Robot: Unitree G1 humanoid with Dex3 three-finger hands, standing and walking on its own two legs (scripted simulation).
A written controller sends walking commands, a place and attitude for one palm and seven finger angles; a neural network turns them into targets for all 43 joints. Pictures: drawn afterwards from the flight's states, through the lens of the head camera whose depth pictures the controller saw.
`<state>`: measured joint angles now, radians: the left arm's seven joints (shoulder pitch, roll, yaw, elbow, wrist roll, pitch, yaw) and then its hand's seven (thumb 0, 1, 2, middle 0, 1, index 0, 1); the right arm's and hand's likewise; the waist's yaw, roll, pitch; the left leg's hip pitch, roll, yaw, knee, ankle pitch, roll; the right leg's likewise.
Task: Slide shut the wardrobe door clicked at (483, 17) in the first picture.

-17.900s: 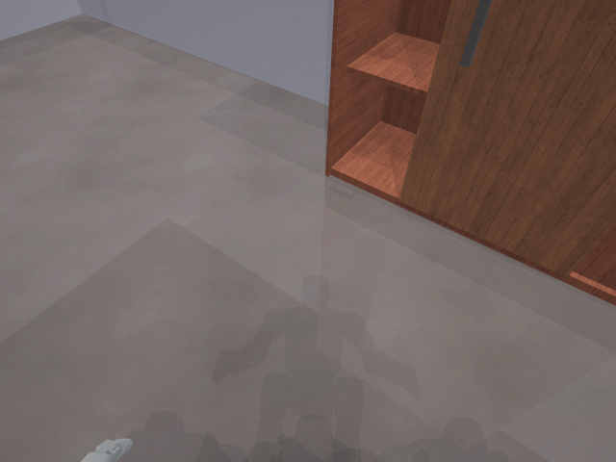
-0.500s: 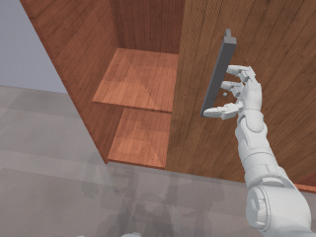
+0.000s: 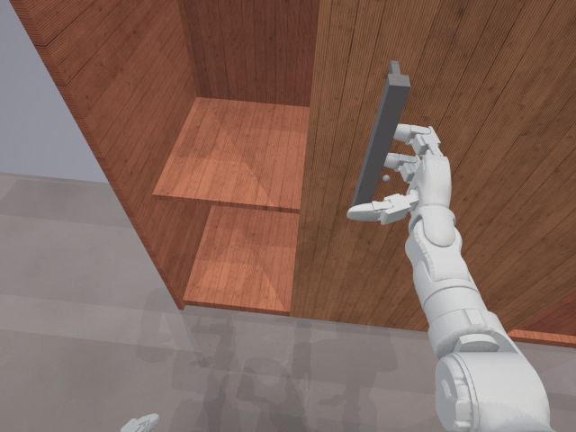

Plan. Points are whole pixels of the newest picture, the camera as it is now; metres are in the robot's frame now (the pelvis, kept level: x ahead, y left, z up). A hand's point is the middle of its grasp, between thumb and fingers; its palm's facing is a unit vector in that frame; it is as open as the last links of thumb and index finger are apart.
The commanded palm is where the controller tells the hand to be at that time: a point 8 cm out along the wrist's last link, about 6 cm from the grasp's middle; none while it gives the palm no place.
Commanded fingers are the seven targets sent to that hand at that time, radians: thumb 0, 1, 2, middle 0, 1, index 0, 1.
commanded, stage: move the hooked fingers beside the handle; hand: right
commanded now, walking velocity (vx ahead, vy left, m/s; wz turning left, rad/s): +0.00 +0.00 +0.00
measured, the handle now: (374, 148) +0.52 -0.06 +0.11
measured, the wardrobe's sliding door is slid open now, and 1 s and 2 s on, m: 0.38 0.38 0.38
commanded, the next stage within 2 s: none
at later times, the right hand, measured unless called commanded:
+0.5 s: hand (388, 174) +0.46 -0.08 +0.11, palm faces +0.00 +1.00 -0.01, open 14.0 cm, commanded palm +0.43 -0.13 +0.11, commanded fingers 0.00 0.50 -0.30 0.30 1.20 0.30 1.20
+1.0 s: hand (400, 177) +0.45 -0.10 +0.12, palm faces +0.01 +1.00 -0.02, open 14.0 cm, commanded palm +0.43 -0.15 +0.11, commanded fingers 0.00 0.50 -0.30 0.30 1.20 0.30 1.20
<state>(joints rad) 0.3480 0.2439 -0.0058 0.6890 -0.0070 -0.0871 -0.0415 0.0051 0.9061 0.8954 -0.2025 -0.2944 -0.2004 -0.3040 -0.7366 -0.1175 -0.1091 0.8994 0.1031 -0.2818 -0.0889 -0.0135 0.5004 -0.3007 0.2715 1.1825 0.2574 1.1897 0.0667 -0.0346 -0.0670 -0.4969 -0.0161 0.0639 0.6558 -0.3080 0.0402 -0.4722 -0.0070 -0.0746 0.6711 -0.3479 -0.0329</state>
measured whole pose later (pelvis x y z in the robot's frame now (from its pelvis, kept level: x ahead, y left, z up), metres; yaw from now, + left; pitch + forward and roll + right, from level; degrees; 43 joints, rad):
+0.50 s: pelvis +0.00 +0.01 +0.00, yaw +1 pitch +9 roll +0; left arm 0.37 0.26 -0.01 0.69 -0.01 -0.08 -0.03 0.01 0.91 0.90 -0.20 -0.29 -0.20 -0.30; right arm -0.78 -0.18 -0.18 0.99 0.09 -0.31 -0.03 -0.01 0.50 -0.30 0.30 1.20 0.30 1.20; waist 0.09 -0.03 -0.06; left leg -0.52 -0.03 0.05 0.65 -0.30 0.05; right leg -0.49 -0.02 -0.08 0.66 -0.34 -0.03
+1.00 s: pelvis +0.00 +0.00 +0.00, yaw +1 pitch +9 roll +0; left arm 0.35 0.26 -0.01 0.68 -0.01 -0.07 -0.03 0.01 0.91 0.90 -0.20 -0.29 -0.20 -0.30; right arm -0.75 -0.19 -0.19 0.95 0.10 -0.30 -0.01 -0.01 0.50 -0.30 0.31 1.20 0.30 1.20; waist 0.08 -0.03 -0.06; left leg -0.50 -0.03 0.05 0.65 -0.30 0.04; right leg -0.47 -0.02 -0.08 0.66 -0.34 -0.03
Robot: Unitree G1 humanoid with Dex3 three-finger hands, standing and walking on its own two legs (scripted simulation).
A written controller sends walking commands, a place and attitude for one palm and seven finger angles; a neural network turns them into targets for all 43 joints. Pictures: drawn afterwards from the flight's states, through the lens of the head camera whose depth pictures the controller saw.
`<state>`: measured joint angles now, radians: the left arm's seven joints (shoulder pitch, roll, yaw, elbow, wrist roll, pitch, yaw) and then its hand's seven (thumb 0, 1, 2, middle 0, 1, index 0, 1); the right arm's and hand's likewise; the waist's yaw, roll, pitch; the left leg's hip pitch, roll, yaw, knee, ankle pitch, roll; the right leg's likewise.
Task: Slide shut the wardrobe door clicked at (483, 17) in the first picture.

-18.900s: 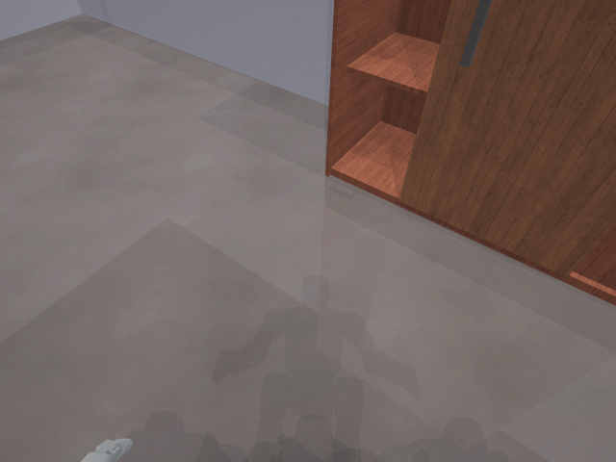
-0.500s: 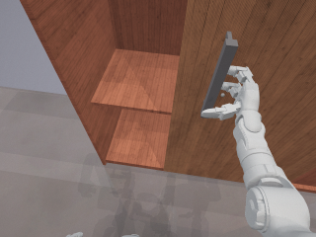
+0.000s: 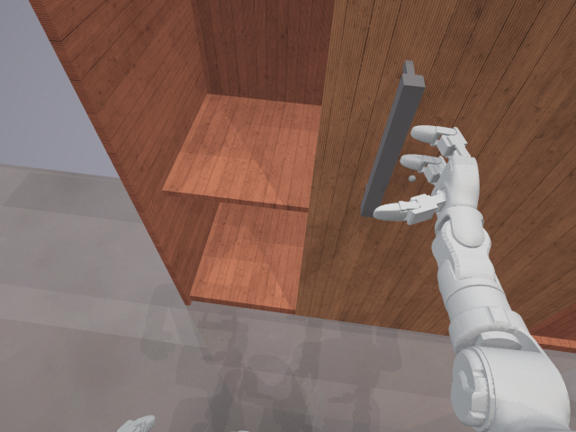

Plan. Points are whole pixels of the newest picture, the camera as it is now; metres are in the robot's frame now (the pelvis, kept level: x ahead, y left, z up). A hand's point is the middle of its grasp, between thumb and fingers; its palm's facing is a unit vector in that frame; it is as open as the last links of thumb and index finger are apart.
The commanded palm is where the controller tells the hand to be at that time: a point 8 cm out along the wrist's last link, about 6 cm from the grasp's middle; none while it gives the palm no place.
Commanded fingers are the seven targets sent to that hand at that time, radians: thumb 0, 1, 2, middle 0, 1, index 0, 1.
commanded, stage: move the hooked fingers beside the handle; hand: right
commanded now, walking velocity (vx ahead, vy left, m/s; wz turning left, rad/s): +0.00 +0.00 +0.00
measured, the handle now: (385, 148) +0.52 -0.07 +0.11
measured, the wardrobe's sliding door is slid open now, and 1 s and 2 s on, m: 0.38 0.38 0.38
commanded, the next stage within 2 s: feel for the door with the fingertips in 1.42 s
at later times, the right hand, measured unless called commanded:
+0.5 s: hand (433, 179) +0.46 -0.14 +0.11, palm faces +0.03 +1.00 -0.01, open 14.0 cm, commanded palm +0.43 -0.18 +0.11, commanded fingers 0.00 0.50 -0.30 0.30 1.20 0.30 1.20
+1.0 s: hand (444, 184) +0.45 -0.15 +0.11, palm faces +0.02 +1.00 +0.00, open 14.0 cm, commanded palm +0.42 -0.20 +0.11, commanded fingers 0.00 0.50 -0.30 0.30 1.20 0.30 1.20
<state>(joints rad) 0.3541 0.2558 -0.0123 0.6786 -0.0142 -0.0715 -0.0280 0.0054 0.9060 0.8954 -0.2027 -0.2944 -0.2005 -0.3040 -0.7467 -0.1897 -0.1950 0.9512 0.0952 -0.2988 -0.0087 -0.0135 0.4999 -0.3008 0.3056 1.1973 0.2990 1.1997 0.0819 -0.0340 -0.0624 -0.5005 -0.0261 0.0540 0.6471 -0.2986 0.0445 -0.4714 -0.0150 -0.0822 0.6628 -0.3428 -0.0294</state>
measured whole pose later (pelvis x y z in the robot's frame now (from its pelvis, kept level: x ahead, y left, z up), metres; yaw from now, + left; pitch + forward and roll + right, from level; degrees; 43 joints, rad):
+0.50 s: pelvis +0.00 +0.00 +0.00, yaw +0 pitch +9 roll +1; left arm 0.37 0.26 -0.02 0.68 -0.02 -0.07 -0.02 0.01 0.91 0.90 -0.20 -0.29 -0.20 -0.30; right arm -0.75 -0.26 -0.25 0.98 0.11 -0.30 0.05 -0.01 0.50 -0.30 0.31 1.20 0.30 1.20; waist 0.09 -0.03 -0.06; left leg -0.51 -0.03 0.05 0.65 -0.30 0.04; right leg -0.48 -0.02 -0.08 0.67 -0.35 -0.04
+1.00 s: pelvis +0.01 -0.01 +0.00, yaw +0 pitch +9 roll +1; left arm 0.37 0.26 -0.01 0.67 -0.02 -0.07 -0.02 0.01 0.91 0.90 -0.20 -0.29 -0.20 -0.30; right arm -0.69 -0.25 -0.24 0.90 0.13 -0.28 0.08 -0.01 0.50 -0.30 0.30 1.20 0.30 1.20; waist 0.09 -0.03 -0.07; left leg -0.50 -0.02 0.05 0.64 -0.30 0.03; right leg -0.48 -0.01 -0.08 0.68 -0.36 -0.05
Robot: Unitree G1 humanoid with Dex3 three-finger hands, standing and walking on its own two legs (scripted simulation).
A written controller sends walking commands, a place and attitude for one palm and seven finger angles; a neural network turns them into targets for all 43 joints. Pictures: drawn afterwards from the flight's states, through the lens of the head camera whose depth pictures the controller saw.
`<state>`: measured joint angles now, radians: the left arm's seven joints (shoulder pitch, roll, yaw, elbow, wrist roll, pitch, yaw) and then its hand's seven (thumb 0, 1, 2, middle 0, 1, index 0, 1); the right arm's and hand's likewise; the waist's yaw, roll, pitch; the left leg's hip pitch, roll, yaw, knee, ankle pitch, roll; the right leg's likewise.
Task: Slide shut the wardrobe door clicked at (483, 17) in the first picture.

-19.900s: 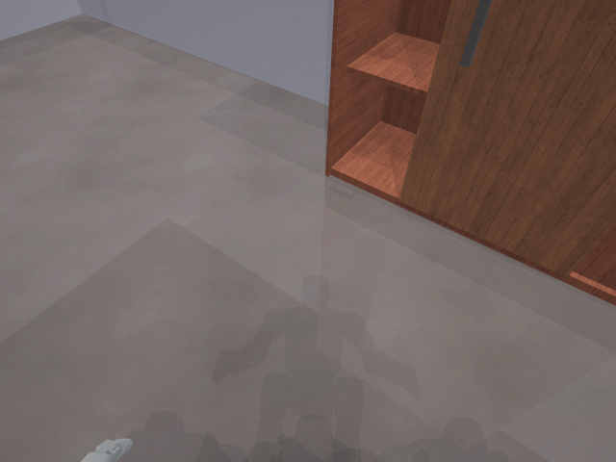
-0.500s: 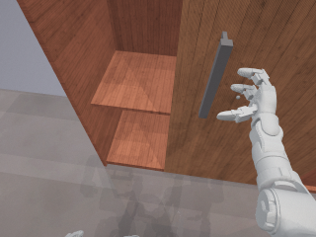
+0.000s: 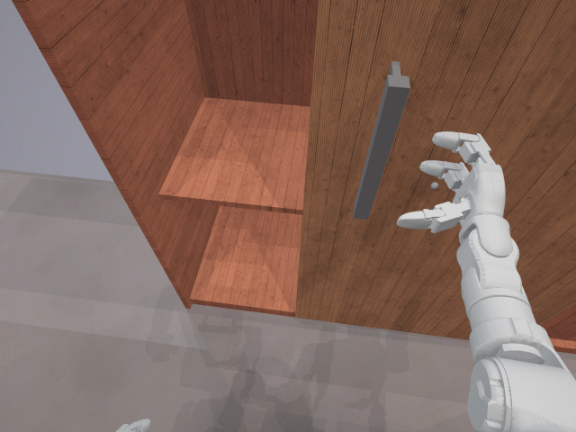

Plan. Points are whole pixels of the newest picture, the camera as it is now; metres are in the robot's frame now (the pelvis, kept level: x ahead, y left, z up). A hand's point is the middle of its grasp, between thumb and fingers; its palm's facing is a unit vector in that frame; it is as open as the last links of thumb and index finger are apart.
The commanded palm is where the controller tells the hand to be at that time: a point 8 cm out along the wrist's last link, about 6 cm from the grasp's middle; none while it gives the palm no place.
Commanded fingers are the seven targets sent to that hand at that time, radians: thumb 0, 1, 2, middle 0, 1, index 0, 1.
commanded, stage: move the hooked fingers beside the handle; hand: right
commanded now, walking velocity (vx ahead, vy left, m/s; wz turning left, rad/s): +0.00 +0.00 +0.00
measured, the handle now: (375, 150) +0.51 -0.06 +0.11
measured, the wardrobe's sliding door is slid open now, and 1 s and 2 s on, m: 0.38 0.38 0.38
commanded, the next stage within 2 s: feel for the door with the fingertips in 0.42 s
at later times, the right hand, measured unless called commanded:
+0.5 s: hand (427, 183) +0.45 -0.13 +0.11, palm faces +0.02 +1.00 +0.00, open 14.0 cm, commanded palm +0.42 -0.18 +0.11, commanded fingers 0.00 0.50 -0.30 0.30 1.20 0.30 1.20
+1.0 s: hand (389, 175) +0.46 -0.08 +0.11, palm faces +0.01 +1.00 +0.00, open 14.0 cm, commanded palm +0.44 -0.13 +0.11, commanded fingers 0.00 0.50 -0.30 0.30 1.20 0.30 1.20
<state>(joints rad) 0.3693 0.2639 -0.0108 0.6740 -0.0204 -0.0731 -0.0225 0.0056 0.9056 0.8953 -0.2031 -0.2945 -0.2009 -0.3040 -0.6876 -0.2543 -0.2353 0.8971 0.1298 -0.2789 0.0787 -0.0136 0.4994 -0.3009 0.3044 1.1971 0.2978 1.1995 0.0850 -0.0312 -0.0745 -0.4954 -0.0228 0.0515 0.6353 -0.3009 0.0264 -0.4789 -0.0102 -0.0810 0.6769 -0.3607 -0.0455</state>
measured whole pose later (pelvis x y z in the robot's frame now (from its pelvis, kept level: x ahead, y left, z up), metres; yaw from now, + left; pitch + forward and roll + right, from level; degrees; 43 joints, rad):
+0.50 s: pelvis +0.00 +0.00 +0.00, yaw -1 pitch +9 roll +1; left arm 0.36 0.26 -0.02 0.68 -0.02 -0.08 -0.02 0.01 0.91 0.90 -0.20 -0.29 -0.20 -0.30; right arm -0.75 -0.25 -0.22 0.97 0.12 -0.27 0.06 -0.01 0.50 -0.30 0.30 1.20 0.30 1.20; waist 0.09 -0.03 -0.07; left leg -0.50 -0.02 0.06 0.64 -0.30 0.03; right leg -0.49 -0.01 -0.07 0.68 -0.35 -0.04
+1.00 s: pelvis +0.00 +0.01 +0.00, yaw +0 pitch +10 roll +0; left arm 0.37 0.25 0.00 0.69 -0.01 -0.08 -0.04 0.01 0.91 0.90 -0.20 -0.29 -0.20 -0.30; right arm -0.75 -0.16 -0.18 0.92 0.09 -0.28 -0.04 -0.01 0.50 -0.30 0.31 1.20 0.30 1.20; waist 0.09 -0.04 -0.07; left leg -0.52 -0.03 0.05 0.65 -0.31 0.04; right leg -0.49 -0.02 -0.08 0.67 -0.36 -0.03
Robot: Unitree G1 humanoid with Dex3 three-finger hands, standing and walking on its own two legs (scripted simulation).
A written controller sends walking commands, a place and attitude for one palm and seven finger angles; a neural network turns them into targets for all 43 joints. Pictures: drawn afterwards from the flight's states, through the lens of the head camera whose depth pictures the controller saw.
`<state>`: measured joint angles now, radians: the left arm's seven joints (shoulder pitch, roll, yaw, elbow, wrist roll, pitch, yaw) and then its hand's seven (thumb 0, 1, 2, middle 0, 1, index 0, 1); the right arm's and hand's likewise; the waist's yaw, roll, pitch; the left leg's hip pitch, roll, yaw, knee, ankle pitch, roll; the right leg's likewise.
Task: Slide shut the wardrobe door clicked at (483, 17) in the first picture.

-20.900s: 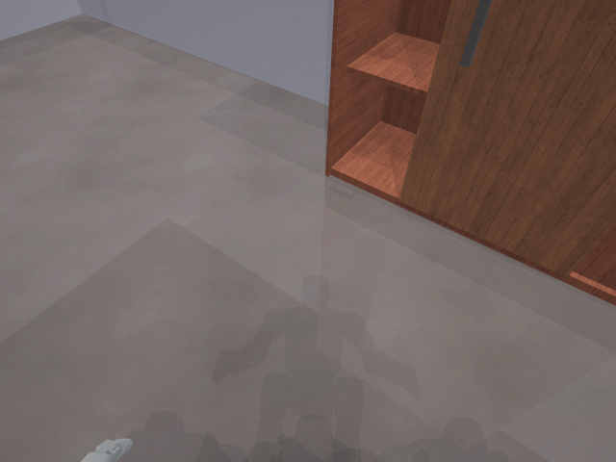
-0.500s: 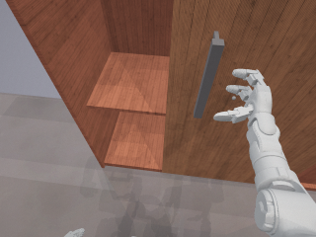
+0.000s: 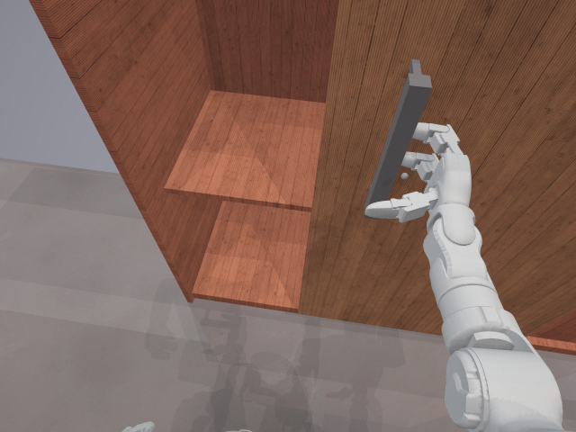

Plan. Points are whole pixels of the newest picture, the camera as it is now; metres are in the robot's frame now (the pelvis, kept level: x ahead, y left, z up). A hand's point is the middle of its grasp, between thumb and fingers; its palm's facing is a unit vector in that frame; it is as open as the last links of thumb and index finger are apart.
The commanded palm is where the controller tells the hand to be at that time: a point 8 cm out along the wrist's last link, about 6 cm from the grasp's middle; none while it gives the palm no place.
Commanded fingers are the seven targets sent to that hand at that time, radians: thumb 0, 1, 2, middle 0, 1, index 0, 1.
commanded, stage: feel for the door with the fingertips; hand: right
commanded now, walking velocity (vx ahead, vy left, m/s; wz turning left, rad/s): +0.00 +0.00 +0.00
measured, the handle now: (390, 150) +0.51 -0.07 +0.11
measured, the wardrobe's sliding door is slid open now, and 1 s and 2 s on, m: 0.38 0.38 0.38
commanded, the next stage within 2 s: slide the fingers in behind the handle in 0.28 s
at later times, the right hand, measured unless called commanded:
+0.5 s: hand (406, 167) +0.47 -0.09 +0.12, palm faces +0.02 +1.00 -0.02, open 13.7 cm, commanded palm +0.44 -0.14 +0.11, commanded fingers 0.00 0.50 -0.30 0.30 1.20 0.30 1.20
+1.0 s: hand (395, 178) +0.45 -0.08 +0.11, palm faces +0.01 +1.00 -0.02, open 14.0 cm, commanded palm +0.43 -0.12 +0.11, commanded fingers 0.00 0.50 -0.30 0.30 1.20 0.30 1.20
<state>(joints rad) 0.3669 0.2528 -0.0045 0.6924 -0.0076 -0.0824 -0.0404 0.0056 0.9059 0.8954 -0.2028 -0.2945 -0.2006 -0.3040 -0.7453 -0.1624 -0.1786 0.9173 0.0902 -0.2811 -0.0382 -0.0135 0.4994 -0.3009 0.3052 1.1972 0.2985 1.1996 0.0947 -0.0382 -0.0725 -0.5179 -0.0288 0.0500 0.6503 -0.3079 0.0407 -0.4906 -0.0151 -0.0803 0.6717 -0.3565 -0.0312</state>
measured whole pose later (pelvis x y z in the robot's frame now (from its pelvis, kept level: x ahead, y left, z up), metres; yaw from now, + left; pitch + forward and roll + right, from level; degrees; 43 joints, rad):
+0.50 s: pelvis -0.01 +0.01 +0.00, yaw -1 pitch +11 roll +0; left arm 0.38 0.27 0.00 0.70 -0.01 -0.07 -0.03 0.00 0.91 0.90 -0.20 -0.29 -0.20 -0.30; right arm -0.88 -0.22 -0.21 1.07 0.08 -0.32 -0.02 -0.01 0.50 -0.30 0.35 1.23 0.34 1.24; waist 0.11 -0.04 -0.06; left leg -0.56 -0.03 0.07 0.66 -0.30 0.06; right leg -0.54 -0.02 -0.06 0.69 -0.34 -0.02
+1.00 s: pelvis -0.01 +0.00 +0.00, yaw -1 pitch +9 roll +0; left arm 0.35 0.25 -0.01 0.70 -0.01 -0.09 -0.04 0.01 0.91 0.90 -0.20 -0.29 -0.20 -0.30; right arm -0.78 -0.14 -0.14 0.96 0.09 -0.29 -0.08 -0.01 0.50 -0.30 0.31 1.20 0.30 1.20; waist 0.09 -0.04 -0.06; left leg -0.52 -0.02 0.06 0.65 -0.30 0.04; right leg -0.50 -0.01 -0.07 0.67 -0.34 -0.03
